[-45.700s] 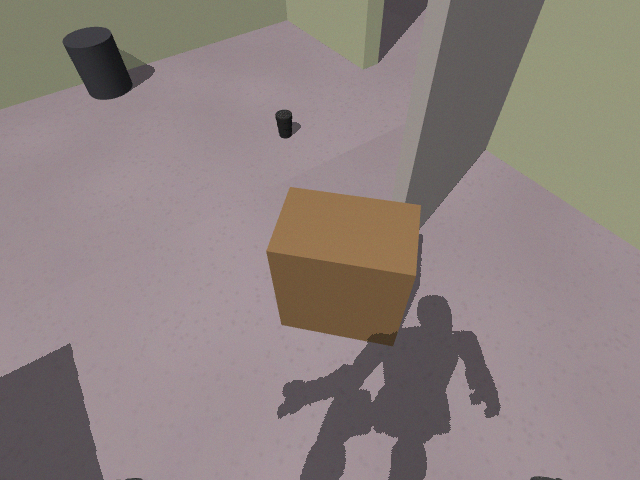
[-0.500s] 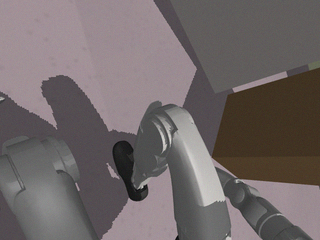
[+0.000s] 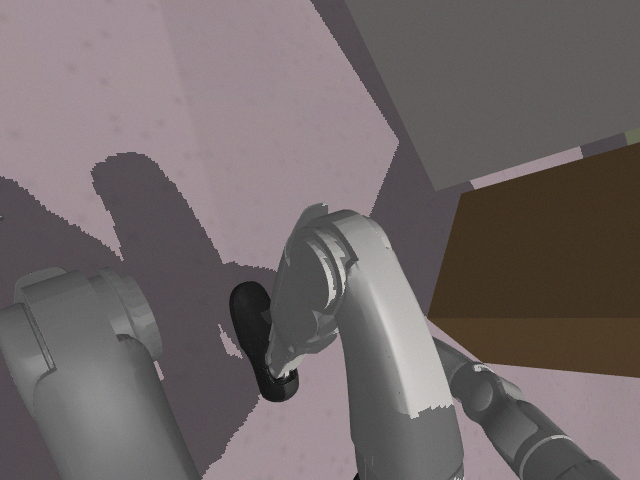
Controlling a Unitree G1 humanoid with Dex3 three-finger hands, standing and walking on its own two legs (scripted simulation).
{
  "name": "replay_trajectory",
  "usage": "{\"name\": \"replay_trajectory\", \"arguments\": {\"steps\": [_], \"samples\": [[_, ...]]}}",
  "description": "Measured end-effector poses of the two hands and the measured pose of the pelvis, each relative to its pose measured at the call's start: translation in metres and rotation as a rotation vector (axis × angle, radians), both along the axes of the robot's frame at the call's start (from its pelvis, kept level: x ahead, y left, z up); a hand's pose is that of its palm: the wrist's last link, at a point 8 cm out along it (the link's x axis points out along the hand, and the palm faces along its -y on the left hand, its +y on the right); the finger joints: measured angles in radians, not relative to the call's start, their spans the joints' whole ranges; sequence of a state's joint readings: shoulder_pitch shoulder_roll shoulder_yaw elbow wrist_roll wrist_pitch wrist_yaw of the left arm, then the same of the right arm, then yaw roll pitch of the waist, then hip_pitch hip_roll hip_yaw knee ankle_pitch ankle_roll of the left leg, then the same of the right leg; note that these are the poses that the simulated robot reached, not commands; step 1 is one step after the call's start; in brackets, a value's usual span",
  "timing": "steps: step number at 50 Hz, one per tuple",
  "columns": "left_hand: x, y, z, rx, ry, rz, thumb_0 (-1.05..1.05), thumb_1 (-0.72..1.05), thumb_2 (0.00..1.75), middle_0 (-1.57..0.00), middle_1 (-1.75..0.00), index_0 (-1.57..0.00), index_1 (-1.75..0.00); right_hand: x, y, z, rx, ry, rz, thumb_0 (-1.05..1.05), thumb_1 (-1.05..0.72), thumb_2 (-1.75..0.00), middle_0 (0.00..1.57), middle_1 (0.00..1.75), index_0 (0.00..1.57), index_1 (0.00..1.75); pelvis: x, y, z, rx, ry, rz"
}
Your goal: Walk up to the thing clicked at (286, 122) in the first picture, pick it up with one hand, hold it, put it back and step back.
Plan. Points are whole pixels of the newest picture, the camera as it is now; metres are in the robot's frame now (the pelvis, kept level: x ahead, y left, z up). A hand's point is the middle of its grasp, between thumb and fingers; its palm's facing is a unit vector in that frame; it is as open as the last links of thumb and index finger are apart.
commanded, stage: withdraw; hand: left
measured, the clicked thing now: out of the picture +0.44 +0.25 -0.23
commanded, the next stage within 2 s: rise in 0.08 s
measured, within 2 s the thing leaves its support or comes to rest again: rests again in 0.04 s
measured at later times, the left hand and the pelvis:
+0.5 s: hand out of the picture +0.39 +0.38 -0.05, palm faces +0.27 -0.90 -0.34, open 17.4 cm; pelvis +0.01 +0.00 +0.05, yaw +7 degrees
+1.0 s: hand out of the picture +0.29 +0.29 +0.16, palm faces +0.27 -0.87 -0.41, open 17.2 cm; pelvis +0.06 -0.02 +0.26, yaw +14 degrees
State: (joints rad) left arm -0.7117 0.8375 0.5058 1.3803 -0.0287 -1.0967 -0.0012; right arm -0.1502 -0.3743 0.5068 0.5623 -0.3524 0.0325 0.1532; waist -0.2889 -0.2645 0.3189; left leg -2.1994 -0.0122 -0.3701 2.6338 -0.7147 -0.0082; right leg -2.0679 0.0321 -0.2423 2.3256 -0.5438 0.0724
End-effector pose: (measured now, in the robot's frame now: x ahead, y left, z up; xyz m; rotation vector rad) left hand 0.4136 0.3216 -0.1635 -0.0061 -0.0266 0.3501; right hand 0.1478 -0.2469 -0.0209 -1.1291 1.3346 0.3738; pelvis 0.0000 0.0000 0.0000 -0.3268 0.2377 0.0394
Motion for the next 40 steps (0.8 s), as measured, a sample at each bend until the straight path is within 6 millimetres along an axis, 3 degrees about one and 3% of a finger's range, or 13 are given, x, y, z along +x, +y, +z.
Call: {"name": "replay_trajectory", "arguments": {"steps": [8,18,26,29,33,40], "samples": [[-0.016,0.047,0.052,0.073,-0.006,-0.031,-0.01,-0.53,0.11,-0.12,-0.07,-0.11,-0.08,0.002,-0.001,-0.003,0.048,-0.044,-0.106,0.00,-0.91,-0.90,0.20,0.31,0.21,0.30,0.004,-0.001,0.009,0.022,0.070,0.020],[-0.035,0.065,0.080,0.138,0.250,-0.108,-0.01,-0.57,0.09,-0.09,-0.05,-0.08,-0.06,0.027,0.008,-0.006,0.166,-0.159,-0.259,0.00,-0.93,-0.91,0.20,0.31,0.21,0.30,0.006,-0.001,0.027,0.059,0.165,0.046],[-0.063,0.098,0.150,0.262,0.390,0.002,-0.02,-0.55,0.08,-0.07,-0.06,-0.07,-0.07,0.034,0.011,-0.007,0.271,-0.202,-0.419,0.00,-0.92,-0.91,0.20,0.31,0.21,0.30,0.012,-0.004,0.052,0.105,0.264,0.074],[-0.082,0.095,0.176,0.296,0.460,0.019,-0.01,-0.54,0.08,-0.07,-0.07,-0.06,-0.07,0.036,0.012,-0.005,0.313,-0.201,-0.481,0.00,-0.91,-0.91,0.20,0.31,0.21,0.30,0.014,-0.005,0.068,0.127,0.303,0.083],[-0.110,0.077,0.204,0.305,0.572,0.018,-0.01,-0.53,0.08,-0.06,-0.07,-0.06,-0.07,0.044,0.015,0.009,0.366,-0.210,-0.536,0.00,-0.91,-0.90,0.20,0.31,0.21,0.30,0.016,-0.008,0.098,0.155,0.337,0.090],[-0.144,0.034,0.260,0.255,0.705,0.032,-0.01,-0.50,0.09,-0.07,-0.08,-0.07,-0.08,0.078,0.020,0.068,0.429,-0.299,-0.549,0.00,-0.90,-0.90,0.20,0.31,0.21,0.30,0.027,-0.017,0.164,0.197,0.355,0.103]]}}
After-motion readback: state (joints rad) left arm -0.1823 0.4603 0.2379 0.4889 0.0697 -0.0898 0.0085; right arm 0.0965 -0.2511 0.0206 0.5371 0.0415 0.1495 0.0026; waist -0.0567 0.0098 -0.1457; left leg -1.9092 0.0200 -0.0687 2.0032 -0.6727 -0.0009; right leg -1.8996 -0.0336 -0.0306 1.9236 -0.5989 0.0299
